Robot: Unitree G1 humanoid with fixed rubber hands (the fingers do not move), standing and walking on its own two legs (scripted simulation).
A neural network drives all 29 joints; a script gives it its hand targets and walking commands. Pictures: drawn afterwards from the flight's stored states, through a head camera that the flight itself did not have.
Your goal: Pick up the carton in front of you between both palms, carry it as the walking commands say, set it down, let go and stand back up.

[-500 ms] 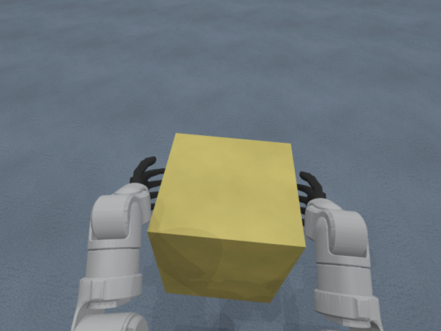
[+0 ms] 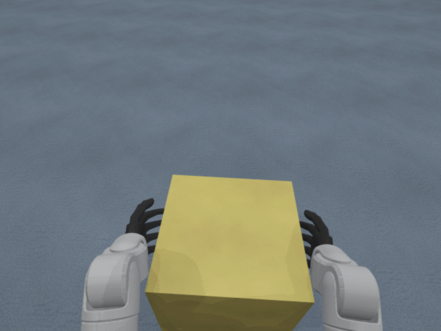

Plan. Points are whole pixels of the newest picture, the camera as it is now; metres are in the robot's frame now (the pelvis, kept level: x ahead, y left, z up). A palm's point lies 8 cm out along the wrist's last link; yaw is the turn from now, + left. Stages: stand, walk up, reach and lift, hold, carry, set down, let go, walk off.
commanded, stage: carry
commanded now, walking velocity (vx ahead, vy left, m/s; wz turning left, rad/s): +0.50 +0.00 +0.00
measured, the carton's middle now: (226, 264) +0.26 -0.01 +0.00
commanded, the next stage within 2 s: none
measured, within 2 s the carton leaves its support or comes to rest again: neither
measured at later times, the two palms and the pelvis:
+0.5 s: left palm (155, 119) +0.61 +0.17 +0.08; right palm (273, 123) +0.61 -0.13 +0.07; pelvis +0.34 +0.02 -0.02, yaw +0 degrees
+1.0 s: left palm (179, 64) +0.87 +0.14 +0.10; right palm (273, 73) +0.86 -0.16 +0.08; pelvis +0.59 -0.01 +0.00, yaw +1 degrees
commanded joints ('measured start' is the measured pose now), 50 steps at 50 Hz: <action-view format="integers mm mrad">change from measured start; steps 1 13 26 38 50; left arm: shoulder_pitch -440 -505 -536 -458 -479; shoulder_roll -905 -917 -851 -895 -881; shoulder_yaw -700 -703 -688 -710 -667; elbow -68 -13 -24 -96 -39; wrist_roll -394 -426 -404 -373 -409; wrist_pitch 17 51 77 39 50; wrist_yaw -255 -271 -268 -228 -260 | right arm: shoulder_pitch -499 -546 -551 -553 -599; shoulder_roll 879 931 894 870 899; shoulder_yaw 706 677 652 700 712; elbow -116 -40 -45 -185 -143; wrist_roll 399 368 380 414 378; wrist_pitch -12 16 31 -5 19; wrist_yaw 278 245 258 259 238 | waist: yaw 12 41 -1 29 20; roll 161 -96 177 83 -59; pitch -181 -164 -264 -263 -293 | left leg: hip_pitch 36 -464 350 30 7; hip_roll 204 37 371 124 46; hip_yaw -115 -82 -572 16 -83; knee -84 410 -56 243 57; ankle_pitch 24 -18 291 587 135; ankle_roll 96 -15 258 -6 -32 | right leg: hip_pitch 197 540 -232 528 482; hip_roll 25 -222 -3 44 -160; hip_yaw -70 168 90 -89 24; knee -108 -401 725 -270 -194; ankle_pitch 68 66 -267 481 564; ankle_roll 1 -137 -4 -12 -96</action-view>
